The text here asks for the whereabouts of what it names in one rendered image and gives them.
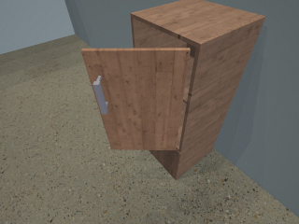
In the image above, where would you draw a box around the handle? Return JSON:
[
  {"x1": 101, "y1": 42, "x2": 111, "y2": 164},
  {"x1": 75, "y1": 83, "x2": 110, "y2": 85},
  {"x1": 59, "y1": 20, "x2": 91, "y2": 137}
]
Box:
[{"x1": 93, "y1": 76, "x2": 108, "y2": 115}]

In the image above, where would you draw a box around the cupboard door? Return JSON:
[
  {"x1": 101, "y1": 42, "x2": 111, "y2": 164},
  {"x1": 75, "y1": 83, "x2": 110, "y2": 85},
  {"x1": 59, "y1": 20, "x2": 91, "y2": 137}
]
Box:
[{"x1": 81, "y1": 48, "x2": 191, "y2": 150}]

